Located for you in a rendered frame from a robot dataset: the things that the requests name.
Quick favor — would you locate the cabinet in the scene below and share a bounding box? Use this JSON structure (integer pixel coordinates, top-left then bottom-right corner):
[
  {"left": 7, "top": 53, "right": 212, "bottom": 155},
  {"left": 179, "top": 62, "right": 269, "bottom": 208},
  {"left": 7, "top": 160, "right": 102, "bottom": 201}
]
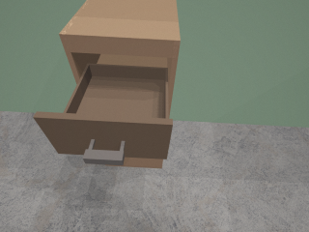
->
[{"left": 59, "top": 0, "right": 181, "bottom": 169}]

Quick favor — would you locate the drawer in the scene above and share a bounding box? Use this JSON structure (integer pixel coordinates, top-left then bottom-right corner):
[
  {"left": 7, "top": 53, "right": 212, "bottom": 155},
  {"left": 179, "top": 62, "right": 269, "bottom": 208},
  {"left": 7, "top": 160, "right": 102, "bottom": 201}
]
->
[{"left": 33, "top": 63, "right": 173, "bottom": 160}]

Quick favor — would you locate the handle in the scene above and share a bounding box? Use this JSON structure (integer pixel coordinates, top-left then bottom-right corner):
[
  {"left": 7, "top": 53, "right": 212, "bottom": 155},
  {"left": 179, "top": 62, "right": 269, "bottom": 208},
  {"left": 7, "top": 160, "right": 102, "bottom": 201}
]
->
[{"left": 83, "top": 139, "right": 126, "bottom": 166}]

